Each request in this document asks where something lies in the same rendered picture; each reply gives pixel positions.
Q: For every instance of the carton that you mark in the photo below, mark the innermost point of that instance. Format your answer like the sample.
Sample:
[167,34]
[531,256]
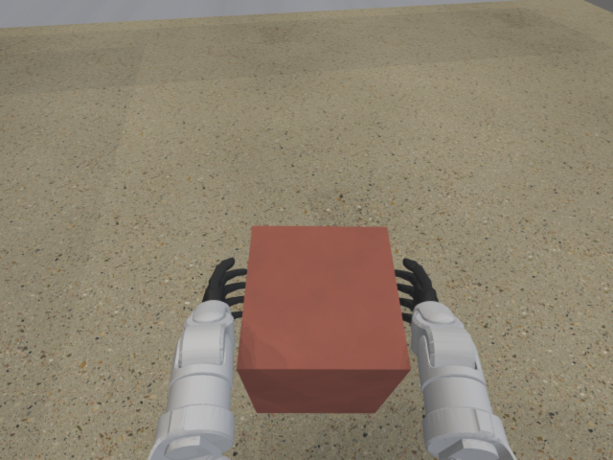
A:
[321,328]

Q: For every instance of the left robot forearm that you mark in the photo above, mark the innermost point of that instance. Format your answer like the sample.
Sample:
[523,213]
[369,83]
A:
[198,419]

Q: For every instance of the right robot hand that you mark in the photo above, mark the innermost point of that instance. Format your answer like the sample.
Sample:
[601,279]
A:
[421,291]

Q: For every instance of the right robot forearm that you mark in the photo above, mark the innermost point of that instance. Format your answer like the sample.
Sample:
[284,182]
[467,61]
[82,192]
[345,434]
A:
[459,422]

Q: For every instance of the left robot hand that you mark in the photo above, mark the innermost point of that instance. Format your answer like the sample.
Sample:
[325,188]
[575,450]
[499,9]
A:
[216,289]

